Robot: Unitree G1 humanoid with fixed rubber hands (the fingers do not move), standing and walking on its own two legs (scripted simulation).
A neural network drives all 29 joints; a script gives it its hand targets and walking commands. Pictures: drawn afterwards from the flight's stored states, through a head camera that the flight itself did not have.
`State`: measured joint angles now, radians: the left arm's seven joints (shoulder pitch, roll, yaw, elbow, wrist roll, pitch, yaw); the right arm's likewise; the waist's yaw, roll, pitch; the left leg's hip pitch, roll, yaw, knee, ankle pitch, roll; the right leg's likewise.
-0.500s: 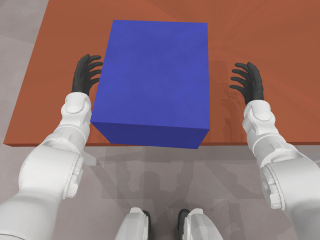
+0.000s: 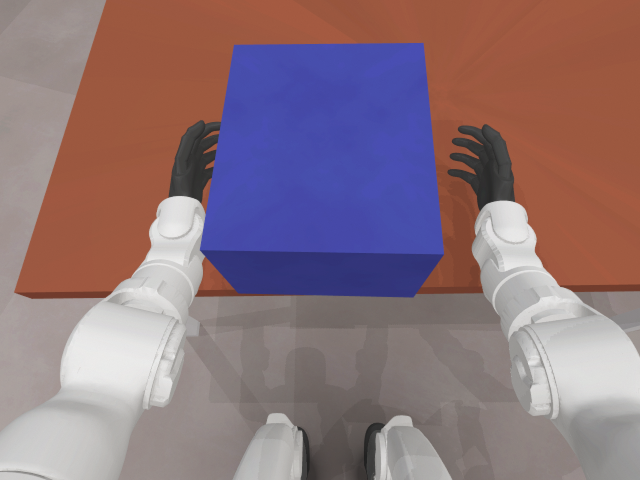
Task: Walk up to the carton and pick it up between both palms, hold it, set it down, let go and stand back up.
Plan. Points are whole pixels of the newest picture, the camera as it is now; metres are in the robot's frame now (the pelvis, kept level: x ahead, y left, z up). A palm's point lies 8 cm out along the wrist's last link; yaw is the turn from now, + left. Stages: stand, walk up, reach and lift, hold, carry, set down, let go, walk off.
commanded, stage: reach and lift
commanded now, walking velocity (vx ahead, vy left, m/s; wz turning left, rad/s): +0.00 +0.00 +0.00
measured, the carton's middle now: (326, 174) +0.50 +0.02 -0.02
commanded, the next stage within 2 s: none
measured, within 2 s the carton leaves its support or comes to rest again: neither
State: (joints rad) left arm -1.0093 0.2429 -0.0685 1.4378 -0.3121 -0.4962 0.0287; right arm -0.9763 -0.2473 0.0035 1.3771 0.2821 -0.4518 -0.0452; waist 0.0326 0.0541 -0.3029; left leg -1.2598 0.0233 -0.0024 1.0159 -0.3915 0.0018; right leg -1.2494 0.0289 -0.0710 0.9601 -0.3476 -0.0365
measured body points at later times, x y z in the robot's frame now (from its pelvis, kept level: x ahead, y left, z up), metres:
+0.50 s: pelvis +0.00 +0.01 +0.01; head +0.17 +0.01 +0.43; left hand +0.47 +0.18 +0.01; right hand +0.48 -0.15 +0.00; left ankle +0.02 +0.11 -0.65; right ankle +0.03 -0.10 -0.65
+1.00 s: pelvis +0.02 +0.02 +0.04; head +0.21 +0.00 +0.45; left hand +0.47 +0.18 +0.01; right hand +0.47 -0.16 +0.00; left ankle +0.02 +0.11 -0.65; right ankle +0.03 -0.10 -0.65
